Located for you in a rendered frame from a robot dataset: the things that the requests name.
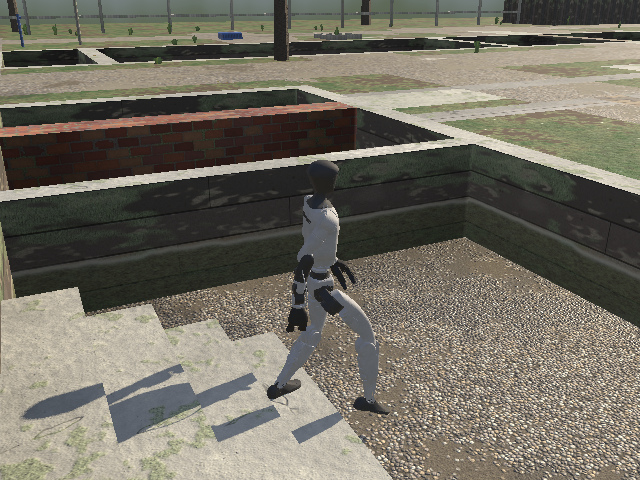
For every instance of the right robot forearm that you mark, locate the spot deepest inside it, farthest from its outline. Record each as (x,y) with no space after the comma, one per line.
(298,287)

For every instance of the robot left upper arm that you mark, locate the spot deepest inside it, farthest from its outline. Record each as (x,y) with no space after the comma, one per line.
(305,198)

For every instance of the left robot hand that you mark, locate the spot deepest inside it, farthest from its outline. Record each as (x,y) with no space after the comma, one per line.
(337,270)

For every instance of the robot right thigh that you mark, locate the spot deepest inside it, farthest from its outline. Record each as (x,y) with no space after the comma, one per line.
(351,313)

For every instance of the robot left foot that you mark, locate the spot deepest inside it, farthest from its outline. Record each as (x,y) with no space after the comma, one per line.
(273,392)

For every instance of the right robot hand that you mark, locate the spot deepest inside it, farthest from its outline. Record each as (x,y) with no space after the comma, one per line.
(297,317)

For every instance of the robot right upper arm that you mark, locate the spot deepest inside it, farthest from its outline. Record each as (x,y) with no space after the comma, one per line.
(326,225)

